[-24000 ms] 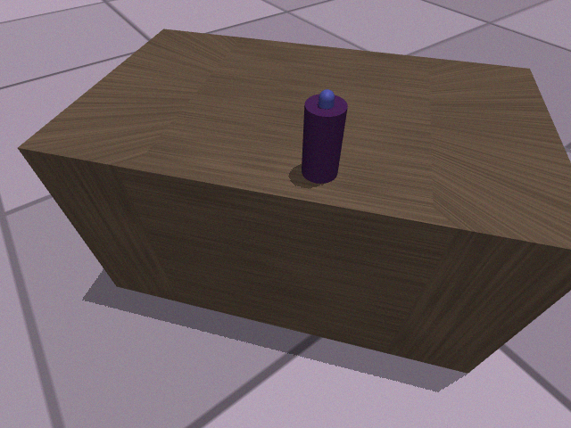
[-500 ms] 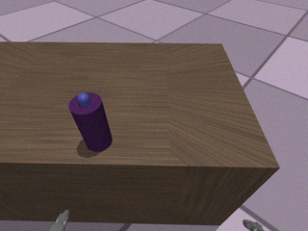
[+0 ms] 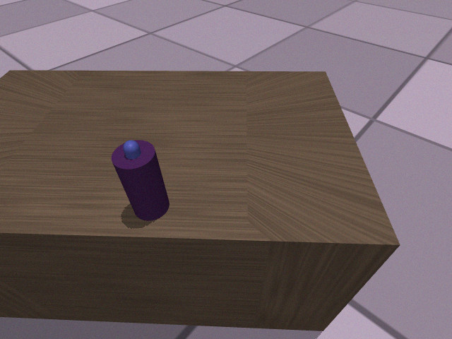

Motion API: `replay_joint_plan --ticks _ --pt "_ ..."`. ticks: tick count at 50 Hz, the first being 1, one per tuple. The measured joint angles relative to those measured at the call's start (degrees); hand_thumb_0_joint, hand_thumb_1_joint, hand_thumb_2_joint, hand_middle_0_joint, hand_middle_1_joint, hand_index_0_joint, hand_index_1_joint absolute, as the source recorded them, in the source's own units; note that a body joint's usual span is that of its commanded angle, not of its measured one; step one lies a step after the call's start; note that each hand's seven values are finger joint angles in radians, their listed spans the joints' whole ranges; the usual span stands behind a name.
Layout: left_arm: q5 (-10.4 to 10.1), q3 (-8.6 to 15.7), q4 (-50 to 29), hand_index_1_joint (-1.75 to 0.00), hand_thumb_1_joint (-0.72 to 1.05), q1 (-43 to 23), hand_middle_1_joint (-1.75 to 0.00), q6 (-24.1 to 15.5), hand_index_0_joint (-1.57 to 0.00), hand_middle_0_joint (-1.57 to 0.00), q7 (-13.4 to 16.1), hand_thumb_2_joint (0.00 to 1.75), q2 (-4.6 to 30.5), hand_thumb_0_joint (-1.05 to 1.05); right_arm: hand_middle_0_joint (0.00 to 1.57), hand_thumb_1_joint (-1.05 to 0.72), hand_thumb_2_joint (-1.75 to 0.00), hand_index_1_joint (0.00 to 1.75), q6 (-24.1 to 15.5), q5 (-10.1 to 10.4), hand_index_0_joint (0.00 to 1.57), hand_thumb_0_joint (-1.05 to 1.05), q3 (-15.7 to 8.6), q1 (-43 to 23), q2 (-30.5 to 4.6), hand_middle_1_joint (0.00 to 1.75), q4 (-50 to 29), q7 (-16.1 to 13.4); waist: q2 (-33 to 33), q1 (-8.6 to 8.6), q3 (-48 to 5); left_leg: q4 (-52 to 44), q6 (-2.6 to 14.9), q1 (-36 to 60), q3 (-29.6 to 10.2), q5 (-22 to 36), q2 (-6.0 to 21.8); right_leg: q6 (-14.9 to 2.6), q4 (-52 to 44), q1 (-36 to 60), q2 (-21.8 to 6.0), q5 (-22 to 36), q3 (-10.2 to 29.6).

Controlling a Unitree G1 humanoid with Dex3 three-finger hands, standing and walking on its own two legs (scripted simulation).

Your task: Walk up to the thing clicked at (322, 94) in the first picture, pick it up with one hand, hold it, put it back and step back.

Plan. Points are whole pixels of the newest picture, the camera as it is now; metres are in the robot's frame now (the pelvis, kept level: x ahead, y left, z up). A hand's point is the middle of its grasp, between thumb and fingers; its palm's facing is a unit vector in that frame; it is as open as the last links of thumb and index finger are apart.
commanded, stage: home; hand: left
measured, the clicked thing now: (141, 178) +0.45 +0.21 +0.03
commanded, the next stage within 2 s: stand in 1.22 s
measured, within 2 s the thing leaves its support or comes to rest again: neither
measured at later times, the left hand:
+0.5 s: hand out of the picture +0.07 +0.25 -0.15, palm faces -0.04 -0.93 -0.36, open 17.5 cm
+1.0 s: hand out of the picture +0.10 +0.25 -0.15, palm faces -0.03 -0.93 -0.36, open 17.4 cm
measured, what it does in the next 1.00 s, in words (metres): stands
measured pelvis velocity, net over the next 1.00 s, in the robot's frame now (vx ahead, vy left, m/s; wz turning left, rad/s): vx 0.03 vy -0.01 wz -0.01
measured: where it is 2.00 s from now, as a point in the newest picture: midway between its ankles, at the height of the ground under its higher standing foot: outside the picture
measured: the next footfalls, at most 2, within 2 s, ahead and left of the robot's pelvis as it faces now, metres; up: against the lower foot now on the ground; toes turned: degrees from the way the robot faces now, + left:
none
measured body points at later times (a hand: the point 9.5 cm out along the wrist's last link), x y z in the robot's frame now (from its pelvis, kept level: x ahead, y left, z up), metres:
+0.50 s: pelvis +0.01 -0.01 +0.00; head +0.01 -0.01 +0.45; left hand +0.07 +0.30 -0.12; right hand +0.07 -0.31 -0.14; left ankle +0.01 +0.14 -0.74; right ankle +0.05 -0.13 -0.74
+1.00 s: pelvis +0.03 -0.01 +0.01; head +0.03 -0.02 +0.45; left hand +0.11 +0.29 -0.12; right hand +0.09 -0.31 -0.13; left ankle +0.01 +0.14 -0.74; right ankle +0.05 -0.13 -0.74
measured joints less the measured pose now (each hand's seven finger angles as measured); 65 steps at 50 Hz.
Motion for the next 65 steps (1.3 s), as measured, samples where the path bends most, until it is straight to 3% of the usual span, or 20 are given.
replay_joint_plan --ticks 65 --pt "-0.49 1.37 1.78 -0.05 -0.54 -4.74 -0.05 0.21 -0.06 -0.06 -0.36 0.06 -0.92 -0.01 0.20 -0.90 -0.90 0.30 -0.37 0.45 0.20 0.00 0.18 -3.39 -0.96 0.30 1.25 -0.80 0.56 -0.54 0.45 -5.70 -0.92 4.28 0.28 0.48 1.68 -0.69 -4.87 3.68 1.62 0.28 -0.04"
